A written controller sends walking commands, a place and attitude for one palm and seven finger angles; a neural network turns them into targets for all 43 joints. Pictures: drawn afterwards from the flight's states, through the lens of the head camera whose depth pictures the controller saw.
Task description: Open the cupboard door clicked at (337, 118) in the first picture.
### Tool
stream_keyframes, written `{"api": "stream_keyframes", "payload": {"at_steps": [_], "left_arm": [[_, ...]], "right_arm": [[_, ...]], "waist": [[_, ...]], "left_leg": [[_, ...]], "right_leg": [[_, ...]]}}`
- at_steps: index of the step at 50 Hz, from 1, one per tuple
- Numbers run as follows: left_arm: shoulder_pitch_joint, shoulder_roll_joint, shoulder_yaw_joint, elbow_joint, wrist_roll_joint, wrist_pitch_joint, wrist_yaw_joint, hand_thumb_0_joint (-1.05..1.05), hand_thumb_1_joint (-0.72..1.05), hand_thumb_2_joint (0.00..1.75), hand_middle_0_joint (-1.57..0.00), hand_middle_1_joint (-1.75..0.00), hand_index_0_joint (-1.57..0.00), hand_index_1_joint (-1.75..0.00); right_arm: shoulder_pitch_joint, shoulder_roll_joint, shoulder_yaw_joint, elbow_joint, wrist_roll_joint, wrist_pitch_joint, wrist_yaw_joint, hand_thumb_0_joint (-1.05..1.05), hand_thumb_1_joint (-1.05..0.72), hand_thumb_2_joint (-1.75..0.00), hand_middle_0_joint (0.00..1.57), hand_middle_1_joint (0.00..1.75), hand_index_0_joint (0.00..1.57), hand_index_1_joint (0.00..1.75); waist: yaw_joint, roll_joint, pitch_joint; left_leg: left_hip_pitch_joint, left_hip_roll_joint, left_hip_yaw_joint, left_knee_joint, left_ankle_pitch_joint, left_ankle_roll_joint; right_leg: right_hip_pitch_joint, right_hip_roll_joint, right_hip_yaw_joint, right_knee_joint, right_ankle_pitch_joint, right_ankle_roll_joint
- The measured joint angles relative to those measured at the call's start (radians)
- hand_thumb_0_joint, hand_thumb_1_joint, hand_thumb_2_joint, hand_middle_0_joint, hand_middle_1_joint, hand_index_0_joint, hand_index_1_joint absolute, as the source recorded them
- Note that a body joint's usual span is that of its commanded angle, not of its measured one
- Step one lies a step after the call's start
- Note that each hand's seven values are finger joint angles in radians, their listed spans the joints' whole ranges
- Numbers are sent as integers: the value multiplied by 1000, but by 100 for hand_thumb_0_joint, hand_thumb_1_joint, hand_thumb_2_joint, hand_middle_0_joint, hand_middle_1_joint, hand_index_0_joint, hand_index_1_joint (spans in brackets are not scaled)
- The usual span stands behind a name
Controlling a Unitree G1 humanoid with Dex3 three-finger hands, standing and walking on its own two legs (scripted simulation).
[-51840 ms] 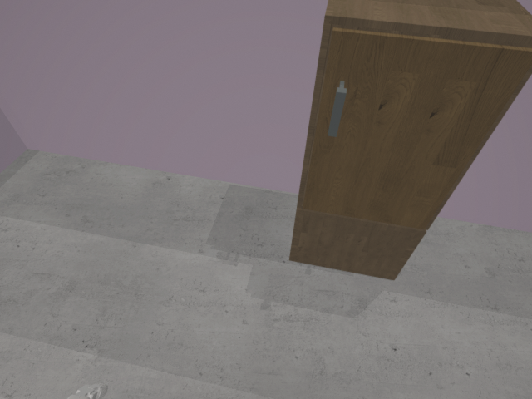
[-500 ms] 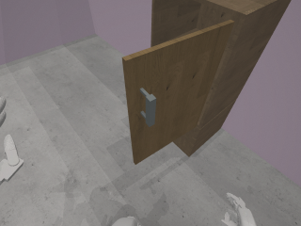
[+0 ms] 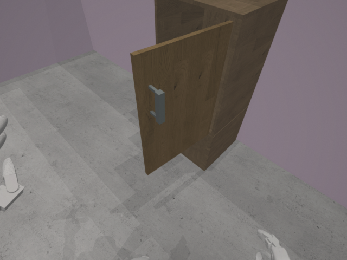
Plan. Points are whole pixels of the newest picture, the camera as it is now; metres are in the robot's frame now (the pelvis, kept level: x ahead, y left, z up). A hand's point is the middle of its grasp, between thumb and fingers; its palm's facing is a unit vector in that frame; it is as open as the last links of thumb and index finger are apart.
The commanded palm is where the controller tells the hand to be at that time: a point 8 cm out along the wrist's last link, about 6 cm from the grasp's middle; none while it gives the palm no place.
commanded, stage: stop stepping back and stand still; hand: left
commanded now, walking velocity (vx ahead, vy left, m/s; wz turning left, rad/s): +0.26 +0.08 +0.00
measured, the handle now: (156, 104) +0.56 +0.10 +0.04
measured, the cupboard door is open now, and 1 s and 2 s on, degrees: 84 84 84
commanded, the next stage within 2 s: let the arm hang, fingers relaxed in 1.00 s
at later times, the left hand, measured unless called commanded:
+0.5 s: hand (10, 202) +0.17 +0.27 +0.16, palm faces +0.42 -0.78 -0.47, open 7.4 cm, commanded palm +0.12 +0.31 +0.18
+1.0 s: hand out of the picture +0.15 +0.29 +0.16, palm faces +0.42 -0.78 -0.46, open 7.4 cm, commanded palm +0.10 +0.32 +0.18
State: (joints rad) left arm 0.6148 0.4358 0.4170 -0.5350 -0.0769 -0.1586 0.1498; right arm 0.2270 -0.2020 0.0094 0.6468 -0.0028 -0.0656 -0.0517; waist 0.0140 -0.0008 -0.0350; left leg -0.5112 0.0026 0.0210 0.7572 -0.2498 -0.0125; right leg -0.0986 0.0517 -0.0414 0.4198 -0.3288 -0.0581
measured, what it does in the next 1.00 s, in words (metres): steps on the spot: left foot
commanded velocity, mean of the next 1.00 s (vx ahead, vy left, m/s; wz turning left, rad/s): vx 0.02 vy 0.00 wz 0.00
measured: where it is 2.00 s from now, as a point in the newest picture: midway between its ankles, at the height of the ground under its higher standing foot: outside the picture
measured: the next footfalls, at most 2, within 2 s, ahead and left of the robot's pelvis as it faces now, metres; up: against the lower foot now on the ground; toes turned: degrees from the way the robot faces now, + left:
left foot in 0.12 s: +0.05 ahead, +0.12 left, +0.00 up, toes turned +2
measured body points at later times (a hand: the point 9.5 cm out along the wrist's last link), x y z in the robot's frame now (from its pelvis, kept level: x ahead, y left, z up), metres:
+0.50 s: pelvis -0.02 +0.01 +0.00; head -0.02 +0.01 +0.45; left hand +0.14 +0.31 +0.18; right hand +0.13 -0.23 -0.09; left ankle +0.01 +0.12 -0.74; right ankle -0.07 -0.09 -0.74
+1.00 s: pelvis -0.04 +0.02 +0.01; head -0.03 +0.03 +0.46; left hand +0.12 +0.33 +0.18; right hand +0.12 -0.21 -0.08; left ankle +0.01 +0.12 -0.74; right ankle -0.07 -0.09 -0.74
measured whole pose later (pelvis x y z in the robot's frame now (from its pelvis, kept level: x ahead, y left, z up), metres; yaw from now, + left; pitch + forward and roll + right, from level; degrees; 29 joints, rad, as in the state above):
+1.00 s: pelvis -0.04 +0.02 +0.01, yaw +0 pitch +0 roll -1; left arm 0.56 0.40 0.40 -0.44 -0.05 -0.19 0.15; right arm 0.22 -0.21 0.01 0.62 0.00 -0.12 -0.08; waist 0.01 0.02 0.02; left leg -0.27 0.00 0.03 0.42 -0.14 0.04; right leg -0.12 0.03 -0.04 0.36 -0.24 -0.01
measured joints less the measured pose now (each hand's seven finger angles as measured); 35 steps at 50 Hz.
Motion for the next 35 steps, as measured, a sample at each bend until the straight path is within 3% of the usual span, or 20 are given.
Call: {"api": "stream_keyframes", "payload": {"at_steps": [2,6,7,10,12,17,22,28,35], "left_arm": [[3,-20,-5,35,5,-5,3,1,89,90,-21,-30,-22,-30],[-80,-58,-31,110,24,-11,14,1,89,90,-21,-30,-22,-30],[-110,-66,-38,126,27,-12,16,1,89,90,-21,-30,-21,-30],[-158,-81,-33,149,32,-10,21,1,89,90,-21,-30,-21,-30],[-152,-67,-22,136,34,-10,18,1,89,90,-20,-30,-21,-30],[-94,-19,-8,59,34,-37,3,1,89,90,-21,-30,-21,-30],[1,-15,-1,21,25,-69,-3,1,89,90,-21,-30,-21,-30],[-65,-41,-15,111,29,-31,1,1,89,90,-21,-30,-22,-30],[-109,-54,-43,93,34,-20,-1,1,89,90,-21,-30,-21,-30]], "right_arm": [[42,-14,-5,23,6,0,-9,2,-90,-90,21,30,20,30],[105,-51,-22,44,8,-30,-39,2,-90,-90,21,30,20,30],[106,-56,-28,53,7,-36,-44,2,-90,-90,21,30,20,30],[77,-51,-29,48,7,-42,-46,2,-90,-90,20,30,20,30],[55,-36,-22,26,1,-57,-42,2,-90,-90,20,30,20,30],[25,4,-2,-18,-2,-74,-18,2,-90,-90,20,30,20,30],[27,5,0,-20,3,-51,-2,2,-90,-90,21,30,20,30],[11,0,3,4,1,-47,-22,2,-90,-90,21,30,20,30],[-32,6,14,-25,-4,-68,-22,2,-90,-90,21,30,20,30]], "waist": [[8,-9,-34],[-3,-1,-59],[-9,-5,-53],[-10,-34,-16],[-27,-40,1],[-55,-14,33],[-29,18,22],[8,1,46],[-3,0,70]], "left_leg": [[48,1,8,19,-8,8],[216,25,23,-174,-17,42],[235,20,22,-201,-36,36],[240,2,46,-190,-20,32],[232,2,55,-190,-8,33],[204,30,33,-210,26,19],[193,33,-3,-176,-10,19],[240,2,18,-251,28,34],[237,4,15,-293,70,39]], "right_leg": [[9,-7,12,-1,-10,5],[10,-10,-16,55,-49,12],[1,-17,-26,87,-67,15],[-22,-44,-7,152,-86,32],[-40,-46,2,169,-87,41],[-38,-12,-16,91,-31,10],[-39,14,-7,52,-5,8],[-23,-19,10,42,3,33],[-21,-16,7,-10,49,35]]}}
